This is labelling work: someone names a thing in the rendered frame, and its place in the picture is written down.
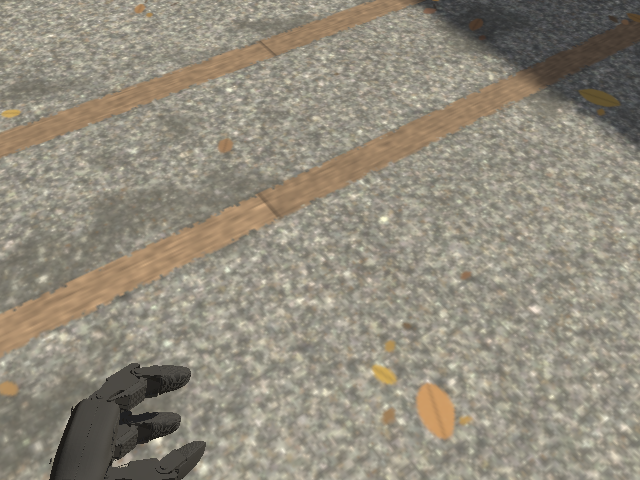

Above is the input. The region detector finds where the left robot hand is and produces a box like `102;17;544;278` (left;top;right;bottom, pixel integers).
49;363;206;480

